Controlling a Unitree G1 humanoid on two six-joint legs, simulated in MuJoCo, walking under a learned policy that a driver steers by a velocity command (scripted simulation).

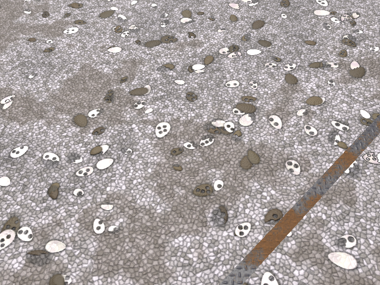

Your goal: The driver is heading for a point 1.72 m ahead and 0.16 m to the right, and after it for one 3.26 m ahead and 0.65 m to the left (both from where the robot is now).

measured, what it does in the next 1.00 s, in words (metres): walks ahead: left foot, then right foot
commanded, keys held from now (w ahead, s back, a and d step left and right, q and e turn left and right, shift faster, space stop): w+q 0.20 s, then w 0.18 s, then w+e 0.62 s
